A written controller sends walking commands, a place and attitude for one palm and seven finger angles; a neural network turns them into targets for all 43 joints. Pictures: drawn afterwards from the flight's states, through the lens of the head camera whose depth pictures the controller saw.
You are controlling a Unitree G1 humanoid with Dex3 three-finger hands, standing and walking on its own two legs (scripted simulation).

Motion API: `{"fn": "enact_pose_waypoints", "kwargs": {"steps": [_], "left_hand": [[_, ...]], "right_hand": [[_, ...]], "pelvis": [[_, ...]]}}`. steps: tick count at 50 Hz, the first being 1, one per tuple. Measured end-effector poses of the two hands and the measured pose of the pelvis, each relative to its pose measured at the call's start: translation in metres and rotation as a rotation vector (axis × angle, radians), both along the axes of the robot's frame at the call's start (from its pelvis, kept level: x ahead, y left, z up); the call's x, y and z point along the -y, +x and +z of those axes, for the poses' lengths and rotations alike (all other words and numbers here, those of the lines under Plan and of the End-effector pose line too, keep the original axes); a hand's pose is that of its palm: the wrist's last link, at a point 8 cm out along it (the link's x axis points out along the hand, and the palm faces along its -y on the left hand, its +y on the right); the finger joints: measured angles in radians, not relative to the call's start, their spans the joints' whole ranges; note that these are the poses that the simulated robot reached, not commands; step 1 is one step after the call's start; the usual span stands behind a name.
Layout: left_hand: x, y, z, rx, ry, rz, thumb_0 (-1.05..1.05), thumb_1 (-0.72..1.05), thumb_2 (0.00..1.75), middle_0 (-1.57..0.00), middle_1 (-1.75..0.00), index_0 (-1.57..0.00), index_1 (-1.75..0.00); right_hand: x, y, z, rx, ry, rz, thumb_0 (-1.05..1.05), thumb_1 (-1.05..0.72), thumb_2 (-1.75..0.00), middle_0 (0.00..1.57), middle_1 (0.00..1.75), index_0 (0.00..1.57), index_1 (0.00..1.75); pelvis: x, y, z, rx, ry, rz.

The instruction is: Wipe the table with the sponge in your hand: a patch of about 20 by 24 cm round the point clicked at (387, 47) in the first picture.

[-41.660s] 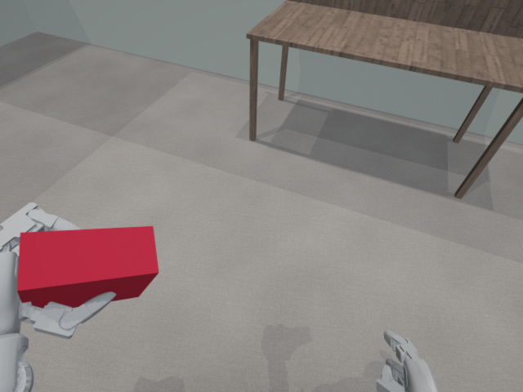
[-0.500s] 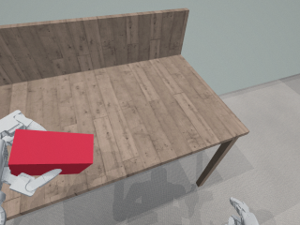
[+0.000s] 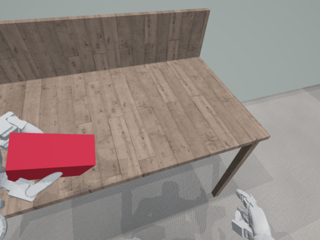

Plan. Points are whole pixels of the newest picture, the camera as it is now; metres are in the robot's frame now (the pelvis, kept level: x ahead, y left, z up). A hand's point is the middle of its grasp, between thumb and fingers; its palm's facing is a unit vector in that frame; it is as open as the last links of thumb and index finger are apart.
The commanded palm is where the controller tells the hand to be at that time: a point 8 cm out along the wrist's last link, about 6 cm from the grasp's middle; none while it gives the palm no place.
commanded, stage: step back with the hand held close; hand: left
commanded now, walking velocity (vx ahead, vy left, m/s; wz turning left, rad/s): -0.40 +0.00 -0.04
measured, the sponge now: (64, 157) +0.23 +0.21 +0.14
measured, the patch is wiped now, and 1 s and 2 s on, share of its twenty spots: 1.00 1.00 1.00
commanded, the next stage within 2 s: stop stepping back and stand still in 0.54 s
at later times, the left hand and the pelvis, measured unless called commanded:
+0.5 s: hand out of the picture +0.12 +0.25 +0.18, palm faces +0.36 -0.85 -0.37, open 9.9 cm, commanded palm +0.07 +0.29 +0.20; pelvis -0.10 +0.01 +0.01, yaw -2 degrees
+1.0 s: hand out of the picture -0.06 +0.26 +0.17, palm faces +0.44 -0.84 -0.32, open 9.9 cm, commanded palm -0.11 +0.29 +0.20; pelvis -0.26 +0.01 +0.00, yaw +1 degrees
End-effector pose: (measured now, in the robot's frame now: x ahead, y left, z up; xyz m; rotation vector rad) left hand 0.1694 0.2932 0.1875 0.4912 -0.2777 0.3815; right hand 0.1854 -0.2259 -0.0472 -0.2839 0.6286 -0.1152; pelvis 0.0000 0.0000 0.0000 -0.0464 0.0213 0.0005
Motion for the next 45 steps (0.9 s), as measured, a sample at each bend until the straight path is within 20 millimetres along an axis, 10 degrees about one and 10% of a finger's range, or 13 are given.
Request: {"fn": "enact_pose_waypoints", "kwargs": {"steps": [24,32,45], "left_hand": [[-0.002,-0.078,0.007,0.010,-0.039,-0.057,-0.02,-0.49,1.05,-0.74,-1.36,-0.76,-1.35],[0.021,-0.139,0.007,0.013,-0.016,-0.148,-0.02,-0.49,1.05,-0.74,-1.36,-0.76,-1.35],[-0.024,-0.240,-0.013,0.052,-0.066,0.014,-0.02,-0.49,1.05,-0.75,-1.36,-0.77,-1.35]], "right_hand": [[-0.019,-0.123,-0.008,-0.108,0.035,-0.023,0.01,-0.90,-0.89,0.20,0.30,0.20,0.30],[-0.005,-0.179,-0.010,-0.086,0.050,-0.064,0.01,-0.90,-0.89,0.21,0.30,0.21,0.30],[0.000,-0.283,-0.003,-0.013,0.006,-0.094,0.01,-0.90,-0.89,0.20,0.30,0.20,0.30]], "pelvis": [[-0.013,-0.094,0.010,-0.012,-0.003,-0.027],[-0.005,-0.152,0.005,0.008,-0.010,-0.024],[-0.017,-0.240,-0.006,0.029,0.062,0.010]]}}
